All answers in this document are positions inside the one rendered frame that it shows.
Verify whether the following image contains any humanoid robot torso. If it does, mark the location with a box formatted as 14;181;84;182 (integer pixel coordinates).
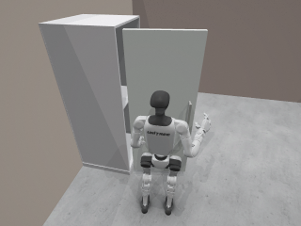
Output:
144;115;176;170

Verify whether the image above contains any robot right upper arm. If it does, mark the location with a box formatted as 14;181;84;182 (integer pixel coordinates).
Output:
174;120;194;158

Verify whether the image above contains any right robot forearm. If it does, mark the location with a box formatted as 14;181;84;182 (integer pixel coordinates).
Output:
192;128;207;157

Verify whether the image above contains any handle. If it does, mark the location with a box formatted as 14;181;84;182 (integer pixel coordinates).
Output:
186;101;192;125

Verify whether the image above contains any right robot hand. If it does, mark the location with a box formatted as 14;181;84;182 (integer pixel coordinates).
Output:
195;113;212;132

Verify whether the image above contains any robot left upper arm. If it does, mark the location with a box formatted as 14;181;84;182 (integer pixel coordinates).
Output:
131;116;147;148

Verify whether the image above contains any robot left shin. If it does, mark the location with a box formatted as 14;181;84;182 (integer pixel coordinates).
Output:
142;173;151;206

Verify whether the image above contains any fridge door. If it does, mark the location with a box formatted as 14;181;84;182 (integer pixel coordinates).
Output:
122;28;208;172

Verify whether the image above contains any left robot hand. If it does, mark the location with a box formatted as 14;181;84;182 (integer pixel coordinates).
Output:
140;136;146;145

